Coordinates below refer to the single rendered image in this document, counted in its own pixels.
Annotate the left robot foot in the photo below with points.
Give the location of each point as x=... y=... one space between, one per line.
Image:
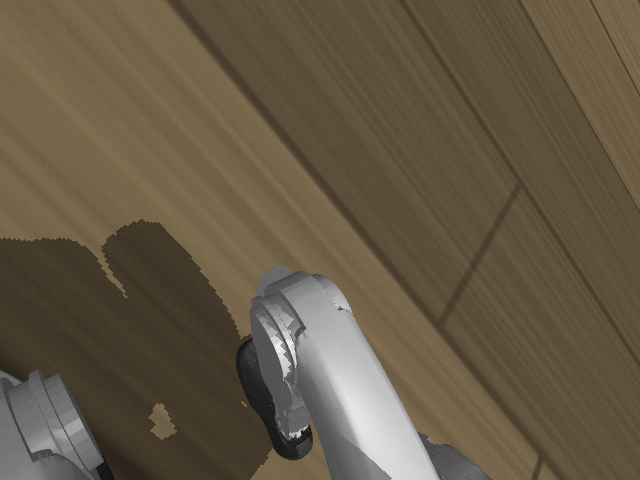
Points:
x=104 y=470

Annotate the right robot hand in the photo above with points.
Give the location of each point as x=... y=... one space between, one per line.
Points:
x=451 y=464

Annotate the right robot foot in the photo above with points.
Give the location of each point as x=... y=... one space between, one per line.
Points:
x=261 y=401

